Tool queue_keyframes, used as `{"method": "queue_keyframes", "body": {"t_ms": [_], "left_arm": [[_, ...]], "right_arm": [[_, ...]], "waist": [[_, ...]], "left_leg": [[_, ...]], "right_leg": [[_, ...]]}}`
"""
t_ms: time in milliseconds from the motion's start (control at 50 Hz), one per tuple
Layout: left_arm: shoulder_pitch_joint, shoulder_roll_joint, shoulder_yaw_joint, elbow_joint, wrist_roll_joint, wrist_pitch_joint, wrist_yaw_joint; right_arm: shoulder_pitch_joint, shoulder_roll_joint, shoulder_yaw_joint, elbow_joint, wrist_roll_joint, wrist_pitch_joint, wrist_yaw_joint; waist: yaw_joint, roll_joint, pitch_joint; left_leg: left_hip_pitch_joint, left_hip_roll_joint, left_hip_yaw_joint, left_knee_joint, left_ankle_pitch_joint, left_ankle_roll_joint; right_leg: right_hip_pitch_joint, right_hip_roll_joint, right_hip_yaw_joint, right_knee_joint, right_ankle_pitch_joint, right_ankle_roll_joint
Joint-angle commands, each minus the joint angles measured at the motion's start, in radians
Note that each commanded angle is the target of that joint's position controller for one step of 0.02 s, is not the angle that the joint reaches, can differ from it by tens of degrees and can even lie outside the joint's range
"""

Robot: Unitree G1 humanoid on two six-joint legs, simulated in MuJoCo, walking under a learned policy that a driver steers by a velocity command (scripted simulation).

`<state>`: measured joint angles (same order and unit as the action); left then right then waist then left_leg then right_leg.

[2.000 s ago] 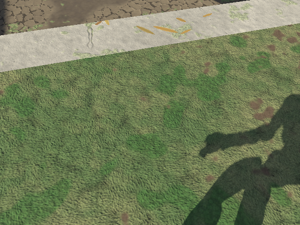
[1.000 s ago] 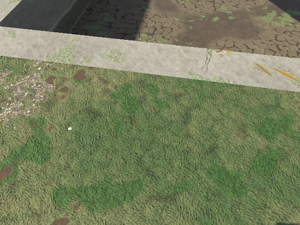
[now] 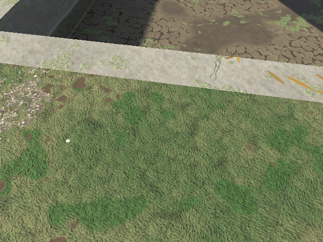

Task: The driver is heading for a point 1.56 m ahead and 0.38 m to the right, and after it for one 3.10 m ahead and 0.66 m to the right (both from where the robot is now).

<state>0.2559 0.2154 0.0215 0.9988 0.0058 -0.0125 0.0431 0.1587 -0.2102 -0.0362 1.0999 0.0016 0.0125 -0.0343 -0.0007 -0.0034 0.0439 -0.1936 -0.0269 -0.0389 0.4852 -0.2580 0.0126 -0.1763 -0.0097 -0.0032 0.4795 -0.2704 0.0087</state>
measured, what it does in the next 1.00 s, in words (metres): walks ahead: left foot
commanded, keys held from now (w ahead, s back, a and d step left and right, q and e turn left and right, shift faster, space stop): no key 0.16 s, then w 0.84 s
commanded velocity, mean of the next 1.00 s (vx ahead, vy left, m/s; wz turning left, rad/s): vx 0.30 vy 0.00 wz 0.00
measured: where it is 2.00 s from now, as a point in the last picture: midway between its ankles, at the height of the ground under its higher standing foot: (174, 171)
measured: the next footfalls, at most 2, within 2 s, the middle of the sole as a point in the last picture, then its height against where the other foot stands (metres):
left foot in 0.86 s outside the picture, level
right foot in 1.40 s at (202, 196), level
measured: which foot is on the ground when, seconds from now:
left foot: down 0.00-0.46, up 0.48-0.84, down 0.86-1.00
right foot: down 0.00-0.88, up 0.90-1.00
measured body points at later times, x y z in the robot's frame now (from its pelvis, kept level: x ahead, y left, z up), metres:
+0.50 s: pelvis +0.06 -0.03 -0.01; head +0.07 -0.04 +0.44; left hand +0.07 +0.23 -0.15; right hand +0.06 -0.28 -0.17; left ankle +0.00 +0.11 -0.72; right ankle +0.00 -0.12 -0.74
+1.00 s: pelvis +0.32 +0.01 +0.00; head +0.34 +0.02 +0.44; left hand +0.34 +0.28 -0.15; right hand +0.44 -0.25 -0.13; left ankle +0.39 +0.09 -0.74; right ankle +0.20 -0.12 -0.63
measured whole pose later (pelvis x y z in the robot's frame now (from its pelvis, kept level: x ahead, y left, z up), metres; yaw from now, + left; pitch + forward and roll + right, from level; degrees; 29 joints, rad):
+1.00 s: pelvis +0.32 +0.01 +0.00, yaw -1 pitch +0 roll +1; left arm 0.34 0.24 0.04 0.98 -0.03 -0.11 0.01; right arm 0.12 -0.25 -0.05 0.93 0.00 -0.10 0.04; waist 0.01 -0.03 0.04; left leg -0.33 -0.06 0.07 0.46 -0.14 0.07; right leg -0.39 -0.05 0.04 1.24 -0.35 -0.05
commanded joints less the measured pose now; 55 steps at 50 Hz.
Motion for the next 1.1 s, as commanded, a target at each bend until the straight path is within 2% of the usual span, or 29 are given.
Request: {"method": "queue_keyframes", "body": {"t_ms": [20,160,180,220,280,340,380,420,440,460,480,500,520,560,620,680,720,760,820,840,860,880,900,920,940,960,980,1020,1100], "left_arm": [[0.039,0.098,0.016,-0.015,0.000,-0.008,0.003],[0.055,0.088,0.010,0.015,-0.001,-0.007,0.003],[0.075,0.078,0.008,0.029,-0.002,-0.005,0.004],[0.070,0.099,0.017,0.028,-0.013,-0.002,0.010],[0.064,0.088,0.015,0.010,-0.023,-0.031,0.006],[0.034,0.055,0.012,-0.013,-0.026,-0.069,-0.015],[0.027,0.031,0.007,-0.025,-0.033,-0.086,-0.028],[0.089,0.033,0.009,-0.006,-0.035,-0.096,-0.033],[0.193,0.042,0.014,0.030,-0.036,-0.099,-0.034],[0.325,0.112,0.036,0.075,-0.035,-0.105,-0.033],[0.454,0.235,0.072,0.109,-0.037,-0.109,-0.040],[0.442,0.181,0.054,0.100,-0.017,-0.111,-0.045],[0.391,0.132,0.040,0.083,-0.006,-0.114,-0.048],[0.319,0.110,0.026,0.060,-0.010,-0.104,-0.057],[0.302,0.054,0.002,0.052,-0.004,-0.076,-0.046],[0.256,0.106,0.006,0.017,0.001,-0.075,-0.023],[0.290,0.156,0.021,0.028,-0.010,-0.083,-0.016],[0.293,0.159,0.029,0.038,-0.024,-0.088,-0.017],[0.271,0.179,0.043,0.036,-0.015,-0.072,-0.019],[0.256,0.174,0.043,0.029,-0.006,-0.059,-0.020],[0.235,0.167,0.037,0.010,0.002,-0.055,-0.023],[0.339,0.041,0.004,-0.011,0.013,-0.067,-0.037],[0.359,0.005,-0.009,0.012,-0.015,-0.096,-0.048],[0.246,0.104,0.019,-0.028,-0.047,-0.118,-0.051],[0.144,0.137,0.026,-0.062,-0.060,-0.128,-0.047],[0.102,0.136,0.032,-0.070,-0.052,-0.125,-0.038],[0.114,0.130,0.042,-0.067,-0.036,-0.111,-0.030],[0.159,0.077,0.039,-0.063,-0.030,-0.083,-0.024],[0.012,0.102,0.048,-0.129,-0.010,-0.070,-0.017]], "right_arm": [[0.010,-0.103,-0.013,-0.019,0.000,-0.007,-0.003],[0.029,-0.096,-0.007,-0.003,0.000,-0.008,-0.005],[0.049,-0.087,-0.005,0.007,0.000,-0.007,-0.005],[0.066,-0.113,-0.015,0.007,0.013,-0.006,-0.009],[0.085,-0.113,-0.018,-0.011,0.022,-0.040,-0.003],[0.170,-0.137,-0.028,0.000,0.030,-0.073,0.011],[0.182,-0.167,-0.036,-0.006,0.030,-0.080,0.016],[0.108,-0.171,-0.034,-0.045,0.032,-0.084,0.019],[0.017,-0.158,-0.030,-0.081,0.037,-0.085,0.020],[-0.071,-0.104,-0.015,-0.124,0.041,-0.097,0.022],[-0.090,-0.073,-0.008,-0.164,0.029,-0.124,0.026],[-0.081,-0.113,-0.017,-0.162,0.021,-0.140,0.030],[-0.048,-0.109,-0.018,-0.152,0.031,-0.147,0.041],[-0.062,-0.101,-0.018,-0.162,0.041,-0.149,0.051],[-0.107,-0.062,-0.014,-0.191,0.029,-0.136,0.064],[-0.253,-0.013,0.013,-0.257,0.018,-0.124,0.072],[-0.306,-0.036,0.013,-0.292,0.024,-0.118,0.073],[-0.325,-0.078,0.006,-0.317,0.032,-0.115,0.074],[-0.208,-0.153,-0.028,-0.306,0.030,-0.119,0.073],[-0.052,-0.188,-0.051,-0.259,0.034,-0.115,0.067],[0.116,-0.226,-0.070,-0.214,0.034,-0.108,0.058],[0.274,-0.324,-0.092,-0.185,0.002,-0.103,0.051],[0.284,-0.265,-0.072,-0.169,0.001,-0.099,0.057],[0.173,-0.205,-0.053,-0.177,0.015,-0.105,0.062],[0.072,-0.162,-0.040,-0.200,0.016,-0.111,0.062],[-0.003,-0.133,-0.029,-0.210,0.005,-0.121,0.069],[-0.040,-0.107,-0.020,-0.211,-0.007,-0.129,0.073],[-0.037,-0.101,-0.017,-0.192,-0.007,-0.132,0.077],[0.048,-0.164,-0.027,-0.157,-0.006,-0.136,0.050]], "waist": [[-0.001,0.006,-0.006],[-0.001,0.004,-0.001],[-0.002,0.006,-0.024],[-0.007,0.010,0.026],[-0.011,0.027,0.109],[-0.036,0.095,0.083],[-0.021,0.167,0.077],[0.036,0.146,0.091],[0.096,0.116,0.094],[0.149,-0.037,0.088],[0.169,-0.302,0.040],[0.141,-0.228,0.032],[0.098,-0.136,0.042],[0.063,-0.055,0.059],[0.046,-0.077,0.061],[0.058,-0.074,0.102],[0.060,-0.106,0.109],[0.043,-0.110,0.118],[-0.042,-0.144,-0.009],[-0.117,-0.150,-0.104],[-0.190,-0.138,-0.197],[-0.152,0.106,-0.386],[-0.137,0.239,-0.499],[-0.120,0.184,-0.295],[-0.087,0.107,-0.162],[-0.043,0.026,-0.085],[0.000,0.036,-0.065],[0.041,0.074,-0.043],[0.026,0.051,0.020]], "left_leg": [[0.001,0.040,-0.038,-0.086,0.140,0.025],[-0.005,0.037,-0.031,-0.088,0.133,0.022],[0.003,0.028,-0.021,-0.093,0.025,0.025],[-0.067,0.010,-0.017,-0.079,-0.340,0.055],[-0.133,0.068,-0.101,-0.099,-0.480,0.104],[-0.033,0.170,-0.268,-0.171,-0.503,0.172],[-0.027,0.268,-0.426,-0.262,-0.520,0.230],[-0.144,0.250,-0.390,-0.239,-0.447,0.214],[-0.246,0.194,-0.291,-0.164,-0.348,0.174],[-0.402,0.075,-0.100,0.063,-0.173,0.099],[-0.595,-0.036,0.066,0.408,-0.108,0.032],[-0.720,-0.011,0.007,0.600,-0.266,0.031],[-0.767,0.033,-0.028,0.716,-0.230,0.051],[-0.831,0.091,-0.002,0.751,-0.112,0.066],[-0.721,0.116,0.057,0.611,0.013,0.043],[-0.477,0.064,0.118,0.278,0.219,0.008],[-0.371,0.042,0.122,0.165,0.279,0.010],[-0.362,0.042,0.097,0.081,0.295,0.037],[-0.195,-0.011,0.112,0.059,0.237,0.089],[-0.018,-0.037,0.127,0.061,0.218,0.116],[0.250,0.033,0.054,0.079,0.214,0.153],[0.650,0.320,-0.385,0.060,0.063,0.305],[0.686,0.441,-0.766,-0.168,-0.095,0.382],[0.517,0.387,-0.663,-0.220,-0.162,0.319],[0.325,0.354,-0.495,-0.246,-0.114,0.278],[0.149,0.314,-0.374,-0.281,-0.005,0.251],[0.039,0.271,-0.283,-0.308,0.058,0.227],[-0.075,0.235,-0.198,-0.359,0.077,0.230],[-0.094,0.231,-0.130,-0.414,0.129,0.252]], "right_leg": [[-0.033,-0.020,0.019,-0.082,0.111,-0.012],[-0.038,-0.017,0.018,-0.085,0.105,-0.014],[-0.029,-0.005,0.006,-0.085,0.005,-0.017],[-0.091,0.015,0.002,-0.056,-0.310,-0.047],[-0.186,-0.018,0.056,-0.033,-0.418,-0.089],[-0.265,0.007,0.018,0.092,-0.284,-0.085],[-0.254,0.024,-0.025,0.182,-0.174,-0.092],[-0.107,0.017,-0.014,0.092,-0.165,-0.127],[0.038,0.002,0.018,-0.009,-0.141,-0.142],[0.201,-0.085,0.197,-0.114,-0.170,-0.179],[0.411,-0.283,0.535,-0.240,-0.028,-0.265],[0.455,-0.363,0.637,-0.233,0.119,-0.293],[0.458,-0.354,0.567,-0.210,0.211,-0.279],[0.444,-0.314,0.402,-0.233,0.352,-0.243],[0.320,-0.222,0.212,-0.300,0.438,-0.188],[0.073,-0.142,0.090,-0.382,0.376,-0.173],[0.049,-0.171,0.094,-0.430,0.355,-0.180],[0.128,-0.202,0.085,-0.413,0.410,-0.168],[0.272,-0.229,0.056,-0.201,0.883,-0.127],[0.257,-0.203,0.029,-0.019,1.006,-0.107],[0.090,-0.171,0.023,0.212,0.897,-0.080],[-0.285,-0.019,0.004,0.634,0.361,-0.027],[-0.432,0.084,0.128,0.882,-0.273,-0.025],[-0.537,0.015,0.152,0.957,-0.239,-0.053],[-0.542,-0.042,0.115,0.929,-0.146,-0.070],[-0.491,-0.089,0.093,0.862,-0.068,-0.071],[-0.417,-0.126,0.095,0.802,-0.022,-0.071],[-0.347,-0.146,0.088,0.738,-0.009,-0.063],[-0.475,-0.170,0.067,0.547,0.151,-0.018]]}}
